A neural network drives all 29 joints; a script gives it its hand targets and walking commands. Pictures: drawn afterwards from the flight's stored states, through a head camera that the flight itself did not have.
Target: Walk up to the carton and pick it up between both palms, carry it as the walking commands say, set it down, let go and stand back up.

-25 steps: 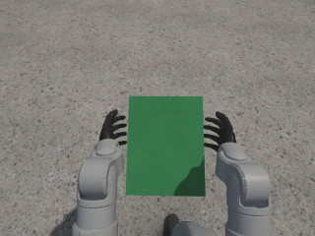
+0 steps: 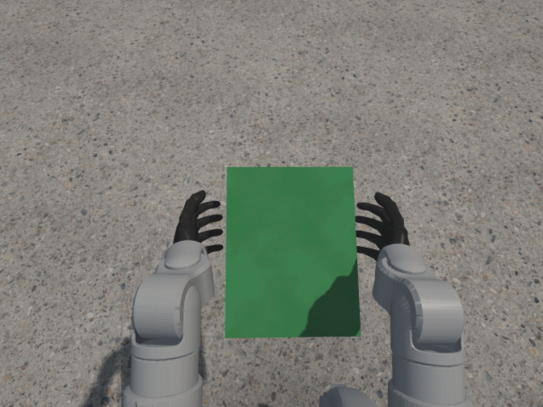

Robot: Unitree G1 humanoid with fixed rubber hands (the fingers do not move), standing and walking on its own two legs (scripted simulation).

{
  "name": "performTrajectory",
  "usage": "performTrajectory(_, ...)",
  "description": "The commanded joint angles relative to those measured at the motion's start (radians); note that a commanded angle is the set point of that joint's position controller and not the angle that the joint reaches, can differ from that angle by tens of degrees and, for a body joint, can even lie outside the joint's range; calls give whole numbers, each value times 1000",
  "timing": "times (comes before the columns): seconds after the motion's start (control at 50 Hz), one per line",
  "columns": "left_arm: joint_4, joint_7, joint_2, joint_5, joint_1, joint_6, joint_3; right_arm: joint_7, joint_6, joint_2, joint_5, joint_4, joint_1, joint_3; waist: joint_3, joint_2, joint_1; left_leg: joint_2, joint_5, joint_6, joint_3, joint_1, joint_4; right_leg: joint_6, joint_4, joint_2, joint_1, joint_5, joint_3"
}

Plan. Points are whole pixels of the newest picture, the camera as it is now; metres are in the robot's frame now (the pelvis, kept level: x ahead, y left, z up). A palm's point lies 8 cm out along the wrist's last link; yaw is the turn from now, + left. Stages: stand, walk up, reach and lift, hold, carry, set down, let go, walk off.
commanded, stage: carry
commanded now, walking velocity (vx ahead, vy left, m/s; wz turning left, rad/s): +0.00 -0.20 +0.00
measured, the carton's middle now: (286, 249) +0.35 +0.01 -0.03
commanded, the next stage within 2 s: none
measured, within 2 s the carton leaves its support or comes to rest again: neither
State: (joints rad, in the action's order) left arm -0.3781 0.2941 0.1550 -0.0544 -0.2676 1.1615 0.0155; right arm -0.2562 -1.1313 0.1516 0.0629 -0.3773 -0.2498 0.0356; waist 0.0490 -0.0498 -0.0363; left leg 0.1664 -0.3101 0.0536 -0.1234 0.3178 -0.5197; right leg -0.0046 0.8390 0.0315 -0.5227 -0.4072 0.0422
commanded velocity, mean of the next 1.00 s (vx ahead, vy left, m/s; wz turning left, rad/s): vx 0.00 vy -0.20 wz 0.00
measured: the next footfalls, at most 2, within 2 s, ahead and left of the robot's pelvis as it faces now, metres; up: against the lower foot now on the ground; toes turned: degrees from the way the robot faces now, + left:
right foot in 0.10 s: +0.11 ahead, -0.16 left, +0.00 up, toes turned -4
left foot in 0.42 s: +0.12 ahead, -0.02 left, +0.00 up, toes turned +12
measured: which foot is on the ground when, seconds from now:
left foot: down 0.00-0.12, up 0.14-0.40, down 0.42-0.70, up 0.72-1.00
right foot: up 0.00-0.08, down 0.10-0.44, up 0.46-0.66, down 0.68-1.00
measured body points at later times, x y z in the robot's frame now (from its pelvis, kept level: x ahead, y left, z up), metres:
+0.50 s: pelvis +0.08 -0.14 -0.01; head +0.12 -0.14 +0.44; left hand +0.38 +0.00 +0.07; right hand +0.40 -0.26 +0.07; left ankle +0.08 -0.03 -0.74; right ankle +0.05 -0.19 -0.71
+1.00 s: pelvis +0.07 -0.31 -0.01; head +0.10 -0.32 +0.44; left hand +0.37 -0.17 +0.08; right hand +0.39 -0.43 +0.08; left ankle +0.03 -0.21 -0.71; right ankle +0.10 -0.34 -0.74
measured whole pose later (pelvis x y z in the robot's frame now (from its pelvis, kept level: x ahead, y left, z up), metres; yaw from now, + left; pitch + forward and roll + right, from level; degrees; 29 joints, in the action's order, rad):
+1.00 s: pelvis +0.07 -0.31 -0.01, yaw +2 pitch +5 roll +2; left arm -0.30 0.28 0.16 -0.08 -0.27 1.18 0.03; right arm -0.29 -1.16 0.16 0.06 -0.29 -0.29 0.05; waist -0.04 0.01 0.01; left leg 0.03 -0.44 0.04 -0.16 0.42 -0.80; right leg 0.14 0.53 0.05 -0.40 -0.24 0.14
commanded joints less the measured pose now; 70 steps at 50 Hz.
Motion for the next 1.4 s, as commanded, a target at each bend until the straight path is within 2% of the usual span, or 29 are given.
performTrajectory(0.0,-111,-227,1038,322,-291,-41,-560,195,29,1001,-282,-135,-263,-470,-479,-182,69,194,1020,-101,120,-465,-36,-10,-161,-2,-47,63,52)
performTrajectory(0.04,-91,-223,1027,311,-280,-33,-550,191,18,996,-281,-112,-260,-473,-461,-213,59,148,924,-56,53,-377,-77,0,-357,14,86,193,100)
performTrajectory(0.08,-65,-224,1023,292,-275,-23,-532,189,6,988,-276,-73,-242,-471,-479,-97,39,77,646,10,-8,-175,-225,24,-527,-22,393,524,104)
performTrajectory(0.1,-43,-225,1014,281,-259,-22,-520,190,-4,986,-282,-78,-253,-484,-543,133,33,11,147,49,-26,71,-415,115,-378,-227,636,1157,-94)
performTrajectory(0.12,-17,-225,1012,280,-244,-26,-501,196,-13,988,-309,-103,-317,-529,-561,368,25,-71,-335,49,-24,243,-540,247,-301,-356,734,1539,-241)
performTrajectory(0.18,-60,-227,1038,275,-278,-38,-480,205,-7,1051,-348,-73,-357,-542,-525,207,19,-57,-280,18,29,310,-536,249,-321,-314,676,1300,-153)
performTrajectory(0.36,-113,-222,1009,277,-286,-41,-474,191,5,1038,-316,-54,-308,-498,-523,173,14,-126,73,-13,-50,21,-70,200,-318,-231,509,962,-58)
performTrajectory(0.4,-103,-215,992,283,-297,-31,-486,192,-3,1026,-301,-30,-288,-474,-538,99,36,17,354,-64,38,-243,99,126,-233,-197,330,736,-33)
performTrajectory(0.44,-96,-217,991,281,-334,-13,-492,191,-6,1028,-282,21,-262,-451,-560,-316,57,403,911,-262,476,-485,74,5,46,-52,-30,-108,-18)
performTrajectory(0.46,-78,-219,994,284,-360,-15,-496,196,-5,1032,-285,15,-274,-450,-542,-239,59,386,889,-304,436,-454,80,-13,229,-41,-65,-163,-70)
performTrajectory(0.5,-72,-231,1032,316,-384,-17,-530,199,-1,1059,-282,2,-299,-455,-472,-71,44,315,780,-233,298,-367,49,-17,215,-94,-85,-108,-121)
performTrajectory(0.64,-26,-228,1050,324,-354,-16,-509,181,-6,1025,-272,-24,-323,-447,-442,-175,41,156,510,-71,72,-158,-40,-18,-376,-8,246,140,103)
performTrajectory(0.66,-20,-228,1043,320,-359,-11,-504,180,-9,1020,-267,-7,-305,-442,-441,-121,45,112,384,-34,47,-102,-77,-9,-456,-32,326,231,97)
performTrajectory(0.68,-9,-231,1033,311,-364,-10,-496,177,-13,1019,-258,9,-279,-443,-455,39,54,53,134,6,15,30,-169,34,-463,-156,440,449,-48)
performTrajectory(0.7,9,-231,1032,298,-340,-18,-478,184,-20,1023,-284,-37,-341,-488,-457,300,48,-36,-184,53,-80,159,-328,145,-392,-311,480,868,-220)
performTrajectory(0.72,-10,-231,1035,302,-334,-20,-477,186,-21,1033,-306,-48,-390,-508,-450,350,27,-62,-376,44,-40,251,-509,215,-367,-357,531,1088,-275)
performTrajectory(0.76,-23,-230,1040,285,-315,-24,-456,194,-18,1063,-335,-40,-403,-526,-475,240,22,-54,-315,20,26,318,-599,238,-334,-334,580,1119,-206)
performTrajectory(0.82,-75,-232,1041,273,-323,-44,-440,200,-3,1094,-347,-30,-386,-521,-514,193,21,-74,-180,19,6,291,-515,211,-317,-283,613,1065,-131)
performTrajectory(0.92,-82,-225,1008,272,-309,-38,-442,187,0,1056,-323,-15,-346,-496,-534,179,13,-120,-138,-6,-11,154,-340,219,-378,-286,536,877,-151)
performTrajectory(1.0,-72,-219,998,278,-311,-21,-459,184,-14,1030,-304,1,-324,-465,-518,160,17,-128,-50,-35,-24,-18,-92,164,-375,-262,460,798,-140)
performTrajectory(1.04,-64,-213,985,280,-326,-11,-469,186,-21,1025,-294,25,-306,-444,-522,110,42,-4,138,-80,64,-285,71,77,-341,-234,250,637,-118)
performTrajectory(1.08,-70,-216,1007,281,-374,2,-485,188,-18,1035,-278,67,-299,-426,-462,-313,59,403,514,-274,502,-374,154,-36,-34,-77,-51,22,-14)
performTrajectory(1.1,-46,-218,1008,280,-398,-1,-478,194,-19,1035,-281,60,-313,-437,-414,-246,66,410,663,-323,460,-336,157,-44,219,-59,-105,-102,-66)
performTrajectory(1.14,-29,-231,1038,307,-401,-7,-510,198,-16,1067,-284,43,-341,-450,-385,-44,38,302,635,-225,282,-275,98,-37,252,-105,-90,-56,-126)
performTrajectory(1.18,-53,-237,1059,330,-425,-16,-516,198,-9,1078,-289,13,-363,-445,-358,-73,42,206,691,-137,147,-252,47,-41,73,-89,-29,-3,-56)
performTrajectory(1.26,-24,-232,1048,336,-387,-14,-509,179,-6,1027,-269,-2,-342,-430,-403,-184,48,150,577,-82,87,-182,-18,-38,-297,-16,191,82,93)
performTrajectory(1.3,-10,-234,1033,331,-383,-7,-501,174,-12,1016,-256,22,-303,-421,-441,-65,51,80,363,-19,40,-89,-131,-24,-474,-59,377,271,71)
performTrajectory(1.34,10,-237,1031,315,-344,-19,-478,182,-23,1020,-284,-25,-367,-484,-466,373,38,-63,-327,52,-57,203,-419,171,-389,-341,510,944,-285)
performTrajectory(1.38,-16,-235,1036,303,-341,-23,-462,191,-19,1062,-325,-14,-408,-512,-482,263,26,-72,-365,21,37,261,-608,225,-360,-343,524,1006,-244)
